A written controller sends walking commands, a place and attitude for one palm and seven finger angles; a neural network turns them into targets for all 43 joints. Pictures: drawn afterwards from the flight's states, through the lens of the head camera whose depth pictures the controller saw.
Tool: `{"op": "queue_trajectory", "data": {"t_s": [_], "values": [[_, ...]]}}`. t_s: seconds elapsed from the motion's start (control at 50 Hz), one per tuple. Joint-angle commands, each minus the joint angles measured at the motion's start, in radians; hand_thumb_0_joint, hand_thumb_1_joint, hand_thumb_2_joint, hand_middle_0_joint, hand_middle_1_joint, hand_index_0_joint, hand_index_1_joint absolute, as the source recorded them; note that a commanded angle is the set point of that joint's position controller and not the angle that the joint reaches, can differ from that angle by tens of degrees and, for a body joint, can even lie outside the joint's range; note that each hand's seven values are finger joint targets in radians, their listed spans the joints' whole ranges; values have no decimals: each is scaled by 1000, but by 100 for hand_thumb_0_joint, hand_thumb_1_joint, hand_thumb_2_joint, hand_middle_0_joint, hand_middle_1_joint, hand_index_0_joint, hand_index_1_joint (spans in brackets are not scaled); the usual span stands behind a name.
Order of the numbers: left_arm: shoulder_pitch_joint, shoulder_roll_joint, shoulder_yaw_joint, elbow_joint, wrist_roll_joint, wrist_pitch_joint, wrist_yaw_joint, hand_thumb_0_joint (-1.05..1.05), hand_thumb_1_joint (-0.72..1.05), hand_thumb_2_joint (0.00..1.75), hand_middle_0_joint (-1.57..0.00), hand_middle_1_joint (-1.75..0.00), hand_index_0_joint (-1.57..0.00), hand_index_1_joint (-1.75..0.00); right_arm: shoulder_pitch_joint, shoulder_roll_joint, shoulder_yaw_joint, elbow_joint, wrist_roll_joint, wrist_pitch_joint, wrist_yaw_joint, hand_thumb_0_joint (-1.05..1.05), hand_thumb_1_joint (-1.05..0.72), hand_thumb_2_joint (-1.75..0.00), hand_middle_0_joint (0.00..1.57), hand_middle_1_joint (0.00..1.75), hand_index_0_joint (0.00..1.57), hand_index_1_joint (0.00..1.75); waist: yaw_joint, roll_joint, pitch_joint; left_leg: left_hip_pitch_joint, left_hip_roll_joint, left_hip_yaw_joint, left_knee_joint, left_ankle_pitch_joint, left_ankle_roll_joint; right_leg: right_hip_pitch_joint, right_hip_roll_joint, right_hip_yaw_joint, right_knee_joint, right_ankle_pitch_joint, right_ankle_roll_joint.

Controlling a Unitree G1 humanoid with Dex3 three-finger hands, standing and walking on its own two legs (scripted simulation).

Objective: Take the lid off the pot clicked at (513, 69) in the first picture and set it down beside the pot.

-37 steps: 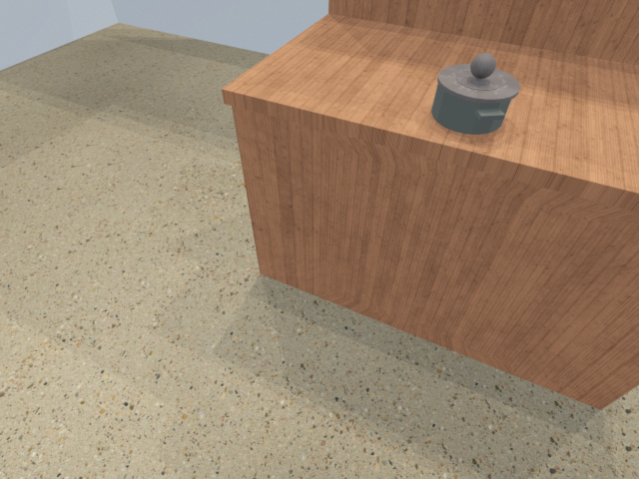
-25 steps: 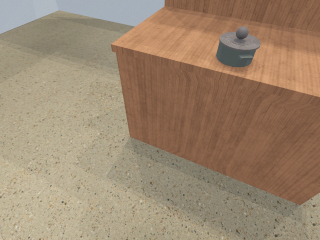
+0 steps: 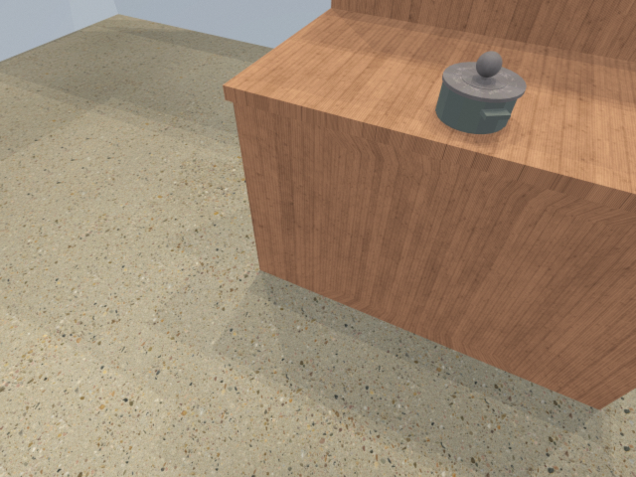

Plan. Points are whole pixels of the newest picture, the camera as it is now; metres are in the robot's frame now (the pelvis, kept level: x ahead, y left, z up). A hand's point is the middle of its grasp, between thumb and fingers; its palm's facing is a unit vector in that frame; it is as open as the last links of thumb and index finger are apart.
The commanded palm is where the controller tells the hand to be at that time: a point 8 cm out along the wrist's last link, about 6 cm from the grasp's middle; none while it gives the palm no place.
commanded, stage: walk to a spot facing it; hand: left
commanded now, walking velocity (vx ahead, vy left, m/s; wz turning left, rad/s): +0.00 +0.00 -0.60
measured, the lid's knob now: (489, 64) +0.87 -0.30 +0.13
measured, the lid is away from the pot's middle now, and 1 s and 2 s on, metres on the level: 0.00 0.00 0.00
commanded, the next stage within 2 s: turn to face it in 1.12 s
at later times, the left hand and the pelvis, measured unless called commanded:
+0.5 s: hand out of the picture +0.05 +0.18 -0.17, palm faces -0.12 -0.95 -0.27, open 7.4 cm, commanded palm none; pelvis -0.02 -0.02 -0.02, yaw -10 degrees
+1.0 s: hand (198, 471) +0.16 +0.19 -0.16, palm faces -0.39 -0.89 -0.23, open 7.4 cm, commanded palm none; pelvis +0.00 +0.01 +0.00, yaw -28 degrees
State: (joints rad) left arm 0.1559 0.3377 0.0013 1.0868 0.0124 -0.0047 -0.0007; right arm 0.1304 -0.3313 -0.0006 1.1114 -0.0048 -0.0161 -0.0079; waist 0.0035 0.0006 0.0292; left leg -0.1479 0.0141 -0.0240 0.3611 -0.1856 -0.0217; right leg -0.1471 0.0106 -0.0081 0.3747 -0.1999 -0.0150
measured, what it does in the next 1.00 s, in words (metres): steps on the spot, turning right: left foot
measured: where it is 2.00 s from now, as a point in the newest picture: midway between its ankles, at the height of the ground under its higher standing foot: outside the picture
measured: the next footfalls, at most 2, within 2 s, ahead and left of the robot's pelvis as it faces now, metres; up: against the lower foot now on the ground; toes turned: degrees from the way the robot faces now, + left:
left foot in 0.82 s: +0.03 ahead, +0.13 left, +0.00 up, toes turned -24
right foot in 1.24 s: +0.09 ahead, -0.24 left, +0.00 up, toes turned -45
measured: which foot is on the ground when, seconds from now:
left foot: down 0.00-0.40, up 0.42-0.80, down 0.82-1.00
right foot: down 0.00-0.82, up 0.84-1.00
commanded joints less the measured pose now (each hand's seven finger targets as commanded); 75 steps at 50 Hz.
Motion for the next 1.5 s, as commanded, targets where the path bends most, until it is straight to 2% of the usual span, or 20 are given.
{"op": "queue_trajectory", "data": {"t_s": [0.0,0.34,0.36,0.38,0.4,0.42,0.5,0.66,0.74,0.76,0.8,0.82,0.86,0.92,1.14,1.2,1.24,1.26,1.38,1.48], "values": [[-38,200,38,-59,-3,-23,12,0,90,90,-20,-30,-20,-30,-34,-202,-36,-55,-2,-24,-12,0,-90,-90,20,30,20,30,-4,5,-58,25,108,-79,-55,125,40,-2,-124,123,-68,108,-18],[165,43,71,-175,5,40,-13,0,90,90,-20,-30,-20,-30,-29,-123,-94,-220,-8,15,-21,0,-90,-90,20,30,20,30,55,148,-45,-109,290,-3,100,91,116,-132,-9,53,313,-108,12],[196,57,80,-169,8,35,-12,0,90,90,-20,-30,-20,-30,-44,-107,-96,-233,-8,21,-20,0,-90,-90,20,30,20,30,70,87,-33,-179,236,54,217,13,75,-83,-34,108,220,16,-3],[218,131,97,-176,19,26,-3,0,90,90,-20,-30,-20,-30,-49,-47,-90,-253,-4,29,-18,0,-90,-90,20,30,20,30,81,-179,-34,-302,91,151,459,-191,-6,-58,-174,388,60,93,-60],[239,178,107,-188,12,22,9,0,90,90,-20,-30,-20,-30,-65,-11,-81,-278,-6,34,-19,0,-90,-90,20,30,20,30,93,-323,-8,-423,-17,83,663,-421,-32,-75,-320,674,-94,176,-149],[218,166,111,-194,5,24,18,0,90,90,-20,-30,-20,-30,-57,-38,-85,-269,-7,40,-22,0,-90,-90,20,30,20,30,79,-260,-2,-416,10,-34,750,-374,-21,-99,-312,688,-135,94,-172],[111,89,101,-240,5,17,18,0,90,90,-20,-30,-20,-30,-3,-14,-89,-239,-8,31,-14,0,-90,-90,20,30,20,30,12,-96,-71,-363,31,-24,716,-215,-31,-72,-184,499,-47,112,-165],[178,79,113,-234,10,22,11,0,90,90,-20,-30,-20,-30,-33,4,-84,-282,-7,23,-14,0,-90,-90,20,30,20,30,48,-154,-96,-294,-14,-2,444,-256,-26,-28,-123,573,-125,-180,-159],[95,89,121,-264,12,28,6,0,90,90,-20,-30,-20,-30,106,1,-87,-258,6,1,-19,0,-90,-90,20,30,20,30,-11,-198,-105,37,-60,16,97,-217,20,-230,-64,552,-112,-246,-104],[61,77,120,-280,8,30,3,0,90,90,-20,-30,-20,-30,196,-27,-94,-233,6,-5,-27,0,-90,-90,20,30,20,30,-55,-140,-129,256,-27,-3,-19,-169,43,-385,-12,491,-37,-316,-56],[23,-18,110,-327,-3,22,-19,0,90,90,-20,-30,-20,-30,231,-179,-122,-242,-11,-15,-43,0,-90,-90,20,30,20,30,-87,301,-57,365,439,-478,-234,-501,142,-752,119,162,450,-365,39],[-26,35,121,-340,12,13,-27,0,90,90,-20,-30,-20,-30,174,-158,-110,-269,-10,-16,-38,0,-90,-90,20,30,20,30,-77,170,48,161,492,-491,-261,-501,197,-724,10,140,573,-282,50],[39,37,134,-294,27,14,-48,0,90,90,-20,-30,-20,-30,88,-77,-86,-278,-19,-27,-26,0,-90,-90,20,30,20,30,0,93,64,31,363,-294,-228,-409,173,-636,-13,102,711,-150,55],[61,-24,110,-274,20,27,-65,0,90,90,-20,-30,-20,-30,122,-29,-65,-261,-16,-44,-30,0,-90,-90,20,30,20,30,11,143,81,9,231,-43,-181,-152,125,-617,-18,34,807,-33,60],[-126,-52,69,-322,7,20,-70,0,90,90,-20,-30,-20,-30,314,-60,-74,-161,-22,-48,-26,0,-90,-90,20,30,20,30,-59,176,96,113,304,176,0,476,132,-423,-43,-119,349,-56,12],[169,26,96,-233,14,-14,-56,0,90,90,-20,-30,-20,-30,294,-78,-77,-168,-8,-42,-18,0,-90,-90,20,30,20,30,88,53,-109,-34,255,252,426,531,48,112,9,-132,142,45,-42],[328,212,134,-191,-9,-31,-14,0,90,90,-20,-30,-20,-30,352,35,-51,-199,16,-35,-15,0,-90,-90,20,30,20,30,106,-294,-401,-432,49,133,1034,-454,-16,462,-496,567,32,412,-231],[292,167,128,-195,-14,-18,2,0,90,90,-20,-30,-20,-30,277,10,-57,-202,11,-29,-25,0,-90,-90,20,30,20,30,110,-119,-310,-443,87,26,1040,-393,10,366,-447,409,12,421,-253],[-20,-20,56,-211,7,-23,25,0,90,90,-20,-30,-20,-30,412,115,-35,-69,-18,33,-19,0,-90,-90,20,30,20,30,-76,-91,-104,-224,116,46,760,-182,-5,-182,-277,13,-91,207,-135],[-8,-30,61,-184,9,-1,30,0,90,90,-20,-30,-20,-30,344,142,-37,-89,-12,41,-11,0,-90,-90,20,30,20,30,-44,-119,-13,-208,90,99,547,-191,-6,-221,-301,-16,-145,-26,-146]]}}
